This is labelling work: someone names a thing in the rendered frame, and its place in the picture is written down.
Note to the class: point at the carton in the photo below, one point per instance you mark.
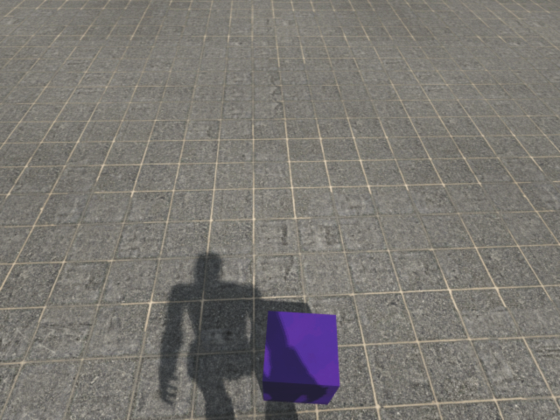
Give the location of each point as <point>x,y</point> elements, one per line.
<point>301,362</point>

